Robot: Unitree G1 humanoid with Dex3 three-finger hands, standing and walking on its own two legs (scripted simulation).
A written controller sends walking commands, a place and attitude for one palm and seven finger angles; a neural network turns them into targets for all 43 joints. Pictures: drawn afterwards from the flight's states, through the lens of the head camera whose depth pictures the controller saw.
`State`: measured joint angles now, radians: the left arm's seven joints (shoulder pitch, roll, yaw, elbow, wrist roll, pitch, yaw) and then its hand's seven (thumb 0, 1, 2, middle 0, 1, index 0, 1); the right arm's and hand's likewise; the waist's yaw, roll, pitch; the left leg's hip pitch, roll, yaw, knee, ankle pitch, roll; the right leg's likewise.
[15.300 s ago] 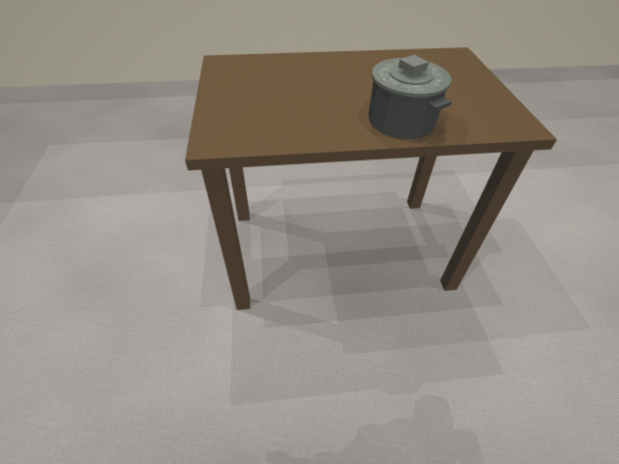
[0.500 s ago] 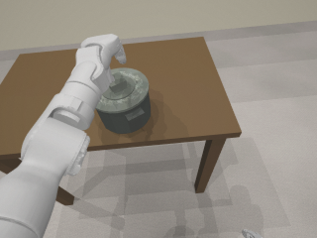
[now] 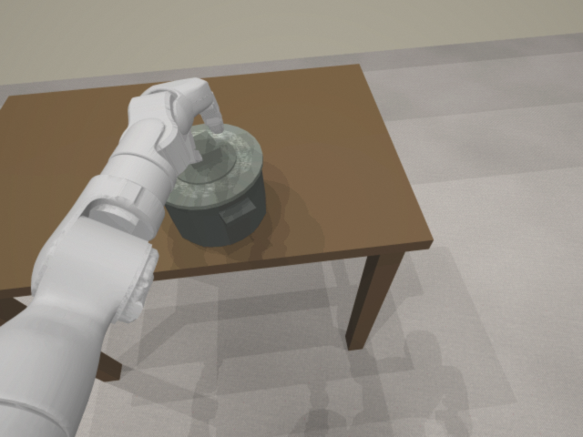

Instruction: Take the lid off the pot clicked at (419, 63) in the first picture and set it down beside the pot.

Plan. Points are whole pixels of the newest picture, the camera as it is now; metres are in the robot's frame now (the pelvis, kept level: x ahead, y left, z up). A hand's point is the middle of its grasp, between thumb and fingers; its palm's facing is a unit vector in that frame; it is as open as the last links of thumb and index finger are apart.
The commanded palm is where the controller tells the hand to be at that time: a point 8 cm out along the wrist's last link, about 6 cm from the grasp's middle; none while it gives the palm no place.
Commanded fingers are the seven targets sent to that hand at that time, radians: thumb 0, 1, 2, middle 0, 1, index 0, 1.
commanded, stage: lower the open fingers around the knob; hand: left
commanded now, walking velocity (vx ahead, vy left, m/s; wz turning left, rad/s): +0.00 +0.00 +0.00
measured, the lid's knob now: (200, 149) +0.52 +0.10 +0.10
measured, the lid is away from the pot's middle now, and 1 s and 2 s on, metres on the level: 0.00 0.00 0.00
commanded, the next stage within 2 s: close the fingers and squeeze the knob in 1.46 s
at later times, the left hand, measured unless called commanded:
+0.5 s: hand (197, 149) +0.50 +0.10 +0.12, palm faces -0.38 -0.06 -0.92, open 9.8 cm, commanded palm +0.50 +0.10 +0.18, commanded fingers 0.00 -0.27 1.46 -0.86 -0.08 -0.86 -0.08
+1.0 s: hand (195, 150) +0.49 +0.10 +0.12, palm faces -0.38 -0.09 -0.92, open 9.8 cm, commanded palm +0.50 +0.11 +0.17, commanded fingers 0.00 -0.27 1.46 -0.86 -0.08 -0.86 -0.08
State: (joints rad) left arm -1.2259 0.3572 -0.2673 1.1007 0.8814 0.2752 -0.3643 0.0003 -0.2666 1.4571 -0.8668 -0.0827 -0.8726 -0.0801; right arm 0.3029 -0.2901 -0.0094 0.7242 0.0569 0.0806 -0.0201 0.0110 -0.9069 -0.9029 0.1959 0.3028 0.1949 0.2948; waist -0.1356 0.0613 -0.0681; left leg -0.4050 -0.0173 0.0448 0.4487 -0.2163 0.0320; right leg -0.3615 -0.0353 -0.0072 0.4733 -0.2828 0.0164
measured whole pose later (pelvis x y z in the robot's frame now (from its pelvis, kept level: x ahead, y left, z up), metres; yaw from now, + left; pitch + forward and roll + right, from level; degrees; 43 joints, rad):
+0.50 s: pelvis +0.00 +0.00 +0.00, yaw +0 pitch +12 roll +1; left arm -1.22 0.33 -0.29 1.15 0.90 0.29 -0.29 0.00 -0.27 1.46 -0.88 -0.09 -0.86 -0.08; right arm 0.28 -0.27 0.00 0.73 0.06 0.11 -0.01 0.01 -0.91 -0.90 0.20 0.30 0.20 0.30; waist -0.13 0.07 -0.09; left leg -0.45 -0.01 0.04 0.48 -0.23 0.03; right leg -0.41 -0.03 -0.01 0.51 -0.30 0.01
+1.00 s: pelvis +0.00 +0.00 +0.00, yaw -1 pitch +11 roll +0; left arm -1.20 0.36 -0.26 1.15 0.90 0.27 -0.29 0.00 -0.27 1.46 -0.87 -0.09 -0.87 -0.08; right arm 0.29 -0.28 0.00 0.73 0.06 0.11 -0.03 0.01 -0.91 -0.90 0.20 0.30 0.20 0.29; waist -0.14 0.06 -0.09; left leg -0.45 0.00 0.05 0.49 -0.23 0.02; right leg -0.41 -0.02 0.00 0.50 -0.29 0.01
